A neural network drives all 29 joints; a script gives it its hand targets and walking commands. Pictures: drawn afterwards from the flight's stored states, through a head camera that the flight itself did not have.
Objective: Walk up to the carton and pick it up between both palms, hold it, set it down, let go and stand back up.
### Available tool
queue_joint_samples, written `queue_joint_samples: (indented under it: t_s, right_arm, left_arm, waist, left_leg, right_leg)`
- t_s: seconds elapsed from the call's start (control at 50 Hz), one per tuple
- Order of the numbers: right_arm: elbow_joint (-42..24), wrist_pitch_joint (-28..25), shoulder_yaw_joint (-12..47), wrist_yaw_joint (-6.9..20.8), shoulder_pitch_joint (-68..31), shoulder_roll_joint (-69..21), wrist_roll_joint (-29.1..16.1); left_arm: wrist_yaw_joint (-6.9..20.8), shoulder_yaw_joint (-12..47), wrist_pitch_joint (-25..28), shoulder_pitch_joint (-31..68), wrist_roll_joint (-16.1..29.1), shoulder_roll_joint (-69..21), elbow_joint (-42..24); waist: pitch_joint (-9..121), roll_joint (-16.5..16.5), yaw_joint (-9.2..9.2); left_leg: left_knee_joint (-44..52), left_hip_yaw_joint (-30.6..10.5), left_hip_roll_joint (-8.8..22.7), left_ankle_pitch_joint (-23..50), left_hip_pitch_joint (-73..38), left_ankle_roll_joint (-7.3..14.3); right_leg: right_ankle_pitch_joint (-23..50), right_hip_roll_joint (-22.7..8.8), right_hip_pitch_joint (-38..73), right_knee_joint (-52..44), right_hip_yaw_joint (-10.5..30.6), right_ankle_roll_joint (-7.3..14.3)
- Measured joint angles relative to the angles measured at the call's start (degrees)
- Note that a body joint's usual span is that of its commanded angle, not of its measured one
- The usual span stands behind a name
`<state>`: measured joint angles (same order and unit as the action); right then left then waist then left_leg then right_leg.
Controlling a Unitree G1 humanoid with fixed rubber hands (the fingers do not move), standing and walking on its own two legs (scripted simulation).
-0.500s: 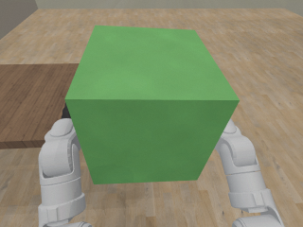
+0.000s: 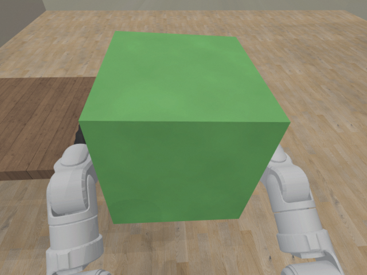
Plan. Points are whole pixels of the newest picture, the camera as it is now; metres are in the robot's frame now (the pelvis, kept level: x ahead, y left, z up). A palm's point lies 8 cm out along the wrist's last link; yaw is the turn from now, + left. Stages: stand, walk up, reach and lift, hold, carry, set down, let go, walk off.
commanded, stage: hold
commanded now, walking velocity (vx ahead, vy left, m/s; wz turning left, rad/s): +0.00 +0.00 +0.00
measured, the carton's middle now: (177, 125) +0.37 -0.01 +0.19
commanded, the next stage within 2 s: set down in 0.08 s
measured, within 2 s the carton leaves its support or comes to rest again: neither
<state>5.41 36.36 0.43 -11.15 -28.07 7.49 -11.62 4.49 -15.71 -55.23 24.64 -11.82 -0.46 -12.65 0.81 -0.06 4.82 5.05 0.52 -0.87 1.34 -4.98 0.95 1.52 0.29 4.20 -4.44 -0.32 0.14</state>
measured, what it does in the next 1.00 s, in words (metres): stands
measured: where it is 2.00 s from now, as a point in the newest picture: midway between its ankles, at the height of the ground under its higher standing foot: outside the picture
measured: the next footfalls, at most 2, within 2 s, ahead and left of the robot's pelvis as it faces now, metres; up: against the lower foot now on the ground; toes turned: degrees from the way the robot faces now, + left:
none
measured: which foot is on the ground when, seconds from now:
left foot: down 0.00-1.00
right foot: down 0.00-1.00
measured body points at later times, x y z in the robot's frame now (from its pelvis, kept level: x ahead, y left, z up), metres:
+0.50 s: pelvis +0.01 +0.01 +0.00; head +0.01 +0.01 +0.45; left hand +0.38 +0.17 +0.16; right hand +0.38 -0.17 +0.15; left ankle -0.01 +0.11 -0.76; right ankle -0.01 -0.12 -0.76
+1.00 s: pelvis +0.02 +0.01 +0.00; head +0.05 +0.01 +0.45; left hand +0.41 +0.16 +0.15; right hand +0.40 -0.18 +0.13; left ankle -0.01 +0.11 -0.76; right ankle -0.01 -0.12 -0.76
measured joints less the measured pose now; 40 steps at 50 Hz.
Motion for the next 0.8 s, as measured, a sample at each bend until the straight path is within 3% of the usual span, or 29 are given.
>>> queue_joint_samples:
  t_s: [0.18, 0.36, 0.8]
  right_arm:
    - [0.3, 0.0, -0.3, 0.3, -0.3, -0.2, 1.0]
    - [4.6, -2.0, -2.5, 2.3, -2.4, -1.7, 4.2]
    - [5.6, -4.7, -2.6, 3.5, -1.8, -1.9, 4.9]
  left_arm:
    - [0.2, -0.4, 0.5, 0.6, -0.2, -0.2, 0.8]
    - [1.0, -1.7, 3.1, 3.3, -1.2, -0.5, 5.8]
    - [-0.4, -0.5, 3.8, 2.2, -1.1, -0.6, 4.6]
  waist:
    - [-0.4, 0.0, -0.26]
    - [0.1, 0.2, -0.74]
    - [-1.2, 0.1, 1.69]
  left_leg:
    - [0.0, 0.3, 0.0, -0.1, -0.6, 0.0]
    - [0.0, 0.5, -0.1, 0.0, 1.0, 0.2]
    - [0.0, 0.2, -0.9, -2.0, -0.2, 1.0]
  right_leg:
    - [0.1, 0.1, 0.6, -0.2, 0.3, 0.0]
    - [-0.4, -0.1, -1.5, 0.8, 0.5, -0.2]
    - [-1.7, -0.9, 0.5, -0.6, 0.1, -1.0]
